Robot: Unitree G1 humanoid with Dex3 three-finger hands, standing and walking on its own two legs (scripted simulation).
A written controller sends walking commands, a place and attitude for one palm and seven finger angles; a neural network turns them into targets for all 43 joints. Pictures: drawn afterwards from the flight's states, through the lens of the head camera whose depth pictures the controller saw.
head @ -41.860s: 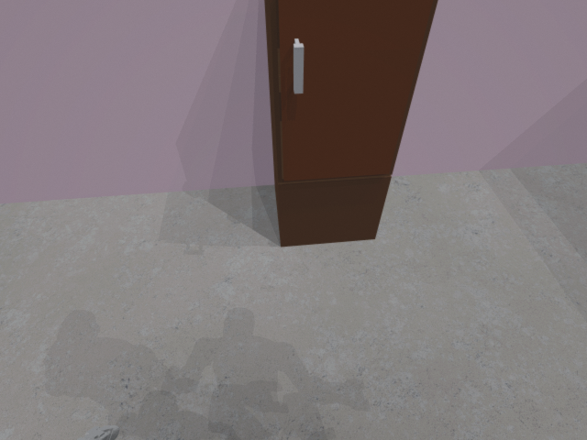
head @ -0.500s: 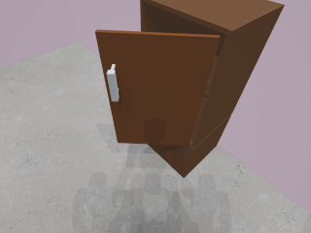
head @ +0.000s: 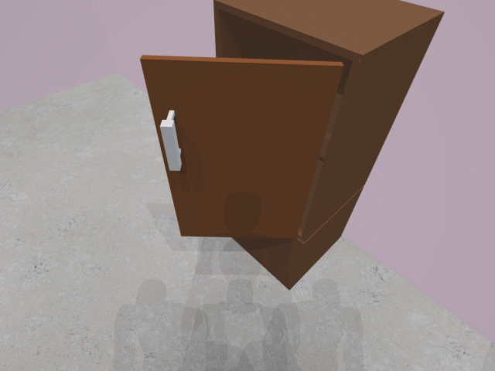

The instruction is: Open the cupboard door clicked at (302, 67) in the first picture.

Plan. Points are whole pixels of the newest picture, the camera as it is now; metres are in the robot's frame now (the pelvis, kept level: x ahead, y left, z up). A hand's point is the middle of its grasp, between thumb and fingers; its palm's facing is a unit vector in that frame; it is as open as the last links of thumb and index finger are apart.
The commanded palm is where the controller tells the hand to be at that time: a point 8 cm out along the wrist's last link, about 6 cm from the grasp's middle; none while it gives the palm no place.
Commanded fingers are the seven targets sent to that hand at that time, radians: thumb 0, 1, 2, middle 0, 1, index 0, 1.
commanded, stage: come to a stop and stand still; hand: left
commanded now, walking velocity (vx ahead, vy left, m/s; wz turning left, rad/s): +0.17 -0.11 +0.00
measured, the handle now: (173, 140) +0.56 +0.20 +0.06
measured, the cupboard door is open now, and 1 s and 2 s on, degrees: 45 45 45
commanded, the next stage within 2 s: look again from close up in 0.98 s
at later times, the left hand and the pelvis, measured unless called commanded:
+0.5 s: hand out of the picture +0.02 +0.16 -0.19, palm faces +0.08 -0.98 -0.17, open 7.3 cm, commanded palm none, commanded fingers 0.00 0.90 0.90 -0.20 -0.30 -0.20 -0.30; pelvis +0.02 +0.00 -0.01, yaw +1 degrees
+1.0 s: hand out of the picture -0.01 +0.19 -0.18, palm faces +0.02 -0.98 -0.18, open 7.4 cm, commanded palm none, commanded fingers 0.00 0.90 0.90 -0.20 -0.30 -0.20 -0.30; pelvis +0.01 +0.02 +0.00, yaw +0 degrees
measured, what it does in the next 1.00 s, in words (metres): stands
